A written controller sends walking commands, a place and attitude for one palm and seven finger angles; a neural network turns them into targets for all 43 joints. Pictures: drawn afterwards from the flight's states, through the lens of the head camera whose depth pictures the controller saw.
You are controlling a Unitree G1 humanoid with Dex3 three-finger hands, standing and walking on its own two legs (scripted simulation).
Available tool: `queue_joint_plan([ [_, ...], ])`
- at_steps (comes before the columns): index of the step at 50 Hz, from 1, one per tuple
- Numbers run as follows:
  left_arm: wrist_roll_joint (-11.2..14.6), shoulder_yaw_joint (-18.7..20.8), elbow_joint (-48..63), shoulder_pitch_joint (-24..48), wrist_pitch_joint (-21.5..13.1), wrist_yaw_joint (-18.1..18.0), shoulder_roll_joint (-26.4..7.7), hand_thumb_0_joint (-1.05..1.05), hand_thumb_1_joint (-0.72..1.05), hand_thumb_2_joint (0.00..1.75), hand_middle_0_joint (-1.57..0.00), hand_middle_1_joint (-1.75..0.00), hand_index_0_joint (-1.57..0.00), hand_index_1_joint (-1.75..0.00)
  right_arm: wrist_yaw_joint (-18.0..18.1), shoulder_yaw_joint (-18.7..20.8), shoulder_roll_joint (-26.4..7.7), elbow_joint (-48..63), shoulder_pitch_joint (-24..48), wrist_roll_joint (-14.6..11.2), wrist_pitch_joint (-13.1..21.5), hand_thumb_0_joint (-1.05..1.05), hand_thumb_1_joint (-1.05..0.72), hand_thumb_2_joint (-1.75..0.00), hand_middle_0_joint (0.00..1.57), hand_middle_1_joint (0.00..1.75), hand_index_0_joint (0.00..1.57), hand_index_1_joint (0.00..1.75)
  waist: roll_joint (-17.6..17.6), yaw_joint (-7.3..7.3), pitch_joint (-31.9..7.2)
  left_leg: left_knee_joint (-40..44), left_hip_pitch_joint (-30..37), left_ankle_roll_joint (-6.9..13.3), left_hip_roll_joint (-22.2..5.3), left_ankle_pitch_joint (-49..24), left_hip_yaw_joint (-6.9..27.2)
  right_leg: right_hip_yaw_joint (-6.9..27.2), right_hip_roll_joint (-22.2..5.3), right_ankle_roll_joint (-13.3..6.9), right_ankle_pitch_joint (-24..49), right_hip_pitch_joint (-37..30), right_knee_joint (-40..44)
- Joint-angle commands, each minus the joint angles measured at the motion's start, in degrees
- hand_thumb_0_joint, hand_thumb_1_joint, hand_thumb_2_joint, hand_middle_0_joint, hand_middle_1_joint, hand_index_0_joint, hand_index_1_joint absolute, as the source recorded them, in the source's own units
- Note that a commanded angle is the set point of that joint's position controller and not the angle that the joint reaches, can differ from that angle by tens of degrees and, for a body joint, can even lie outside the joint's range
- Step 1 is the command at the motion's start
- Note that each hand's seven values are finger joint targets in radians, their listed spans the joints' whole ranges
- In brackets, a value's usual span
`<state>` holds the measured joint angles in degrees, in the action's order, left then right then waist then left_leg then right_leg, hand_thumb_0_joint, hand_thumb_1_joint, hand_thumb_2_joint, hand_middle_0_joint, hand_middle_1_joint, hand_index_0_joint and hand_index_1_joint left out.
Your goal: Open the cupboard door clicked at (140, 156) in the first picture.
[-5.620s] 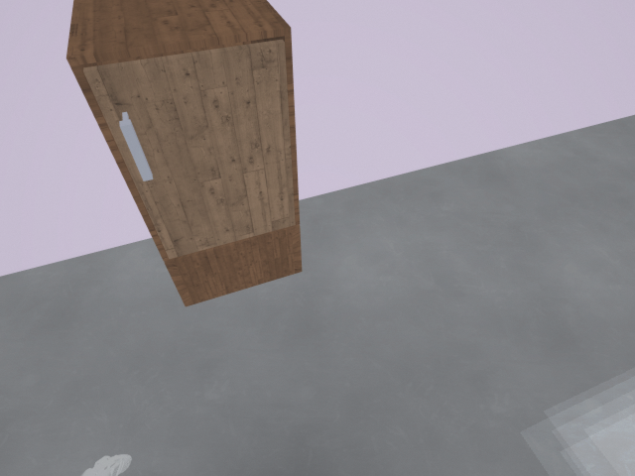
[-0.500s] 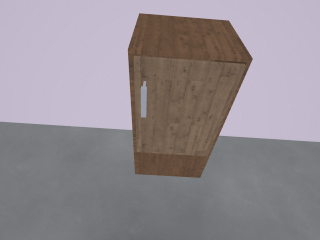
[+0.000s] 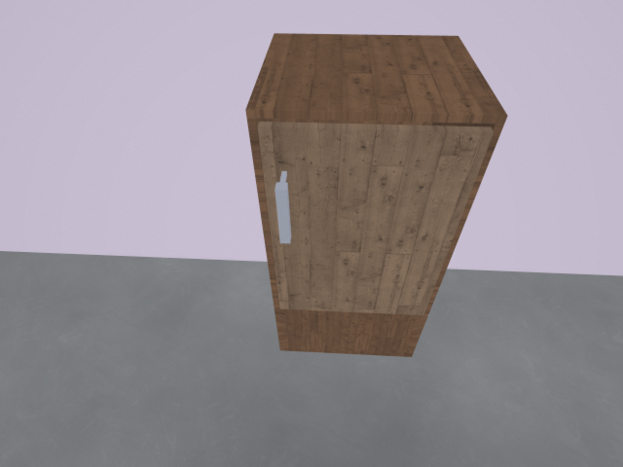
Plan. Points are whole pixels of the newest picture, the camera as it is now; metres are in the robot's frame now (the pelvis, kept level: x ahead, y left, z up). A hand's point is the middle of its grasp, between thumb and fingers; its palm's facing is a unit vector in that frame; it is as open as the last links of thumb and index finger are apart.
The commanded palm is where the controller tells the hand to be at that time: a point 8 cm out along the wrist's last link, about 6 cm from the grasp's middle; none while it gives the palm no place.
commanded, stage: look again from close up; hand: left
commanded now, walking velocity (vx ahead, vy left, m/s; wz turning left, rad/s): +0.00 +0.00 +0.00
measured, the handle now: (284, 207) +0.61 +0.09 -0.04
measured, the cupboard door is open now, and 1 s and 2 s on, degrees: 0 0 0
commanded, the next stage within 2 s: shuffle to correct the standing spot in 0.22 s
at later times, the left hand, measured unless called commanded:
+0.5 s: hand out of the picture -0.01 +0.17 -0.18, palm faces -0.02 -0.98 -0.18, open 7.4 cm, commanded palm none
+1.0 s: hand out of the picture -0.01 +0.09 -0.19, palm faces +0.03 -1.00 -0.08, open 7.4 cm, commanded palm none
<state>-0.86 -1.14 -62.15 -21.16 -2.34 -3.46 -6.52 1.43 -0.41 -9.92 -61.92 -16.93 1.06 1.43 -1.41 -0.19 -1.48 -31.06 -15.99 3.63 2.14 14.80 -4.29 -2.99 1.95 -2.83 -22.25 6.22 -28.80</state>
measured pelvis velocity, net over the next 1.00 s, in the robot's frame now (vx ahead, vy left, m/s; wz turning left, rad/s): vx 0.03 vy -0.05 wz -0.02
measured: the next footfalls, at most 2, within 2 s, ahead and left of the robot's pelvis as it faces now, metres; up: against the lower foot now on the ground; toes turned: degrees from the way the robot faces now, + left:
right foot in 0.72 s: +0.02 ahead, -0.16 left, +0.00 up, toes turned -6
left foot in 1.00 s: +0.09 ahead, +0.02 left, +0.00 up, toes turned +7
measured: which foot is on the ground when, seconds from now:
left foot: down 0.00-0.72, up 0.74-0.98, down 1.00-1.00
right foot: down 0.00-0.48, up 0.50-0.70, down 0.72-1.00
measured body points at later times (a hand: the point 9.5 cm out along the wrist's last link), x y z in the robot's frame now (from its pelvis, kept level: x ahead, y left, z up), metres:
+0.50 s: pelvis +0.00 +0.00 +0.00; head +0.01 +0.01 +0.45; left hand -0.01 +0.22 -0.16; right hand +0.02 -0.23 -0.15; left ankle +0.02 +0.08 -0.73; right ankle -0.07 -0.08 -0.73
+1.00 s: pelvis +0.03 -0.05 +0.00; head +0.04 -0.02 +0.44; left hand -0.01 +0.14 -0.18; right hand +0.07 -0.29 -0.14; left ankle +0.05 +0.02 -0.73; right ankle -0.02 -0.15 -0.73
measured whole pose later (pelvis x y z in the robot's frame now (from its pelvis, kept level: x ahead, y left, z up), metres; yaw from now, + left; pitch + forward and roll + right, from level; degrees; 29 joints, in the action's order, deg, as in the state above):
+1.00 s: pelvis +0.03 -0.05 +0.00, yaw -1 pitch +1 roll -3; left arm -1.9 0.8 -61.4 -23.4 -0.3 -0.8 -7.0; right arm 0.9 2.2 -8.1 -58.3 -15.6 1.6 1.6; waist 1.9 0.3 -0.7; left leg -35.9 -19.6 1.6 -2.9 18.9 -7.4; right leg -6.6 2.1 -2.2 -20.2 11.5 -30.2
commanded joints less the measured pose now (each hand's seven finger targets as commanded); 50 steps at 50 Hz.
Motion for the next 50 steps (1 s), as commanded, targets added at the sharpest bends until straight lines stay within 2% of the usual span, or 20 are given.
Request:
queue_joint_plan([
  [1,0.18,1.2,2.07,-5.66,-0.45,-0.31,-6.55,0.0,0.9,0.9,-0.2,-0.3,-0.2,-0.3,0.5,-0.13,-3.64,2.03,-1.84,-0.36,1.14,0.0,-0.9,-0.9,0.2,0.3,0.2,0.3,4.6,0.47,3.98,3.75,2.92,0.32,-7.27,-18.92,7.0,6.85,-8.12,-0.36,29.9,2.79,4.53],
  [7,0.13,1.51,3.13,-3.81,0.48,-0.2,-8.05,0.0,0.9,0.9,-0.2,-0.3,-0.2,-0.3,0.79,-0.07,-4.28,1.7,0.0,-0.32,0.82,0.0,-0.9,-0.9,0.2,0.3,0.2,0.3,0.47,0.74,4.16,4.46,4.0,0.19,-7.7,-19.42,7.05,7.28,-7.92,-0.1,26.19,2.71,5.45],
  [15,0.07,1.59,3.61,-2.04,0.81,0.19,-9.15,0.0,0.9,0.9,-0.2,-0.3,-0.2,-0.3,0.85,0.14,-5.58,1.53,0.96,-0.47,0.76,0.0,-0.9,-0.9,0.2,0.3,0.2,0.3,1.35,0.59,2.1,5.1,6.12,0.39,-8.45,-20.43,7.66,7.09,-7.81,0.12,23.81,1.97,6.34],
  [19,-0.3,1.4,2.74,-2.85,1.78,0.7,-7.36,0.0,0.9,0.9,-0.2,-0.3,-0.2,-0.3,0.94,0.22,-5.36,0.61,-0.05,-0.21,0.32,0.0,-0.9,-0.9,0.2,0.3,0.2,0.3,2.67,0.28,3.95,6.63,5.68,1.29,-9.77,-12.35,8.98,5.12,-5.94,0.01,11.77,4.49,5.66],
  [23,-0.94,2.06,3.82,-2.65,3.14,1.88,-6.75,0.0,0.9,0.9,-0.2,-0.3,-0.2,-0.3,1.56,2.0,-8.85,1.19,-1.65,0.28,-0.53,0.0,-0.9,-0.9,0.2,0.3,0.2,0.3,-1.9,-0.45,7.14,13.93,5.11,5.94,-17.26,3.36,20.22,2.05,-2.56,-0.06,-1.44,13.59,-2.51],
  [26,-1.32,2.58,5.15,-1.21,3.8,2.6,-6.73,0.0,0.9,0.9,-0.2,-0.3,-0.2,-0.3,1.69,3.19,-10.14,2.16,-3.4,0.53,-0.54,0.0,-0.9,-0.9,0.2,0.3,0.2,0.3,-4.02,-1.42,5.11,18.23,5.18,10.22,-22.89,7.76,26.33,3.21,-2.98,-0.18,-8.19,19.44,-17.43],
  [30,-1.13,3.07,5.71,-0.86,3.38,3.55,-5.16,0.0,0.9,0.9,-0.2,-0.3,-0.2,-0.3,1.42,3.75,-10.38,3.42,-1.07,0.84,0.03,0.0,-0.9,-0.9,0.2,0.3,0.2,0.3,-1.67,-0.18,1.43,17.08,0.96,9.0,-22.11,4.4,19.93,3.56,-4.68,0.28,-5.61,15.06,-15.89],
  [33,-1.1,3.26,2.88,-7.17,3.36,3.87,-3.96,0.0,0.9,0.9,-0.2,-0.3,-0.2,-0.3,0.9,4.02,-9.8,3.78,1.64,0.83,-0.65,0.0,-0.9,-0.9,0.2,0.3,0.2,0.3,-1.43,2.75,2.55,12.63,-10.67,3.97,-16.18,15.23,10.37,-2.25,-1.65,0.79,3.42,0.62,-2.22],
  [34,-1.3,3.66,2.25,-9.11,3.24,3.76,-5.37,0.0,0.9,0.9,-0.2,-0.3,-0.2,-0.3,0.67,3.94,-8.52,3.9,2.16,0.74,-0.86,0.0,-0.9,-0.9,0.2,0.3,0.2,0.3,1.35,3.71,4.05,8.12,-15.11,1.76,-12.82,17.86,6.78,-1.16,-2.34,0.54,3.1,-2.7,2.06],
  [35,-1.75,4.3,2.17,-11.19,3.02,3.24,-8.05,0.0,0.9,0.9,-0.2,-0.3,-0.2,-0.3,0.5,3.47,-5.85,4.85,2.63,0.43,-1.08,0.0,-0.9,-0.9,0.2,0.3,0.2,0.3,10.27,4.68,5.92,-3.26,-21.81,-0.45,-6.96,20.15,1.77,9.85,-9.1,-1.67,-8.28,-3.46,10.19],
  [36,-1.69,4.91,2.99,-11.61,2.96,2.48,-11.77,0.0,0.9,0.9,-0.2,-0.3,-0.2,-0.3,0.08,2.76,-2.84,7.09,4.5,0.11,-1.19,0.0,-0.9,-0.9,0.2,0.3,0.2,0.3,20.41,5.05,7.96,-17.93,-25.65,-2.09,-2.33,18.21,-3.75,26.24,-19.82,-6.7,-21.89,0.7,21.42],
  [37,-1.05,4.74,4.17,-9.05,2.79,2.13,-11.22,0.0,0.9,0.9,-0.2,-0.3,-0.2,-0.3,-0.27,3.02,-3.75,7.78,6.59,0.49,-1.4,0.0,-0.9,-0.9,0.2,0.3,0.2,0.3,14.4,4.24,9.33,-27.69,-23.29,-1.28,-3.44,16.57,0.61,27.04,-21.8,-9.04,-22.11,7.82,24.3],
  [39,-0.93,4.42,4.48,-4.57,1.54,1.74,-8.82,0.0,0.9,0.9,-0.2,-0.3,-0.2,-0.3,-0.75,3.31,-2.96,6.48,3.59,0.66,-1.43,0.0,-0.9,-0.9,0.2,0.3,0.2,0.3,8.79,0.57,9.31,-33.51,-21.59,-1.15,-5.76,10.98,1.53,21.79,-18.98,-9.4,-12.23,9.69,21.62],
  [40,-1.01,4.03,4.66,-2.49,1.09,1.64,-8.14,0.0,0.9,0.9,-0.2,-0.3,-0.2,-0.3,-1.05,3.3,-2.62,5.63,2.08,0.68,-1.3,0.0,-0.9,-0.9,0.2,0.3,0.2,0.3,7.69,-0.54,9.21,-33.29,-19.84,-1.51,-6.5,8.7,1.4,16.37,-17.13,-9.13,-5.59,10.66,19.56],
  [41,-1.13,3.82,4.64,-1.95,0.67,1.59,-7.41,0.0,0.9,0.9,-0.2,-0.3,-0.2,-0.3,-1.18,3.28,-1.7,5.28,0.92,0.65,-1.19,0.0,-0.9,-0.9,0.2,0.3,0.2,0.3,7.15,-0.98,8.31,-30.47,-17.71,-1.78,-6.39,7.79,0.68,12.17,-15.57,-8.85,0.71,10.42,18.07],
  [44,-1.48,3.82,3.56,-3.92,0.38,1.54,-8.68,0.0,0.9,0.9,-0.2,-0.3,-0.2,-0.3,-1.33,2.79,0.46,5.92,1.51,0.25,-0.59,0.0,-0.9,-0.9,0.2,0.3,0.2,0.3,6.49,-0.05,6.81,-17.89,-12.33,-2.18,-5.65,8.4,-1.91,9.01,-14.86,-9.35,8.91,8.64,15.65],
  [46,-1.24,3.81,2.86,-4.87,0.82,1.94,-9.1,0.0,0.9,0.9,-0.2,-0.3,-0.2,-0.3,-0.86,2.39,0.63,5.92,0.3,0.29,0.03,0.0,-0.9,-0.9,0.2,0.3,0.2,0.3,6.45,0.02,5.45,-9.34,-5.67,-2.08,-4.5,6.18,-3.58,8.27,-13.36,-8.62,9.89,9.35,12.73],
  [48,-0.63,3.72,2.59,-4.36,1.45,2.46,-8.22,0.0,0.9,0.9,-0.2,-0.3,-0.2,-0.3,-0.21,2.36,-0.16,3.8,-5.33,0.33,0.76,0.0,-0.9,-0.9,0.2,0.3,0.2,0.3,4.63,-1.84,3.81,1.88,5.52,-2.33,-4.1,0.74,-4.33,5.2,-9.82,-6.01,5.92,13.12,6.1],
  [49,-0.57,3.27,2.89,-5.02,1.5,2.79,-6.28,0.0,0.9,0.9,-0.2,-0.3,-0.2,-0.3,0.21,3.12,-3.25,2.56,-9.98,0.37,1.24,0.0,-0.9,-0.9,0.2,0.3,0.2,0.3,-1.92,-3.24,1.61,6.47,12.74,-0.81,-9.74,1.82,3.41,2.86,-6.91,-3.65,3.89,17.55,-3.54],
  [50,-0.39,2.99,4.27,-5.43,1.49,3.27,-3.41,0.0,0.9,0.9,-0.2,-0.3,-0.2,-0.3,0.86,4.55,-9.31,2.21,-14.26,0.89,1.55,0.0,-0.9,-0.9,0.2,0.3,0.2,0.3,-15.28,-4.14,0.29,14.13,19.41,5.74,-25.12,2.92,26.07,-2.51,-2.06,0.16,-5.69,30.01,-17.22],
])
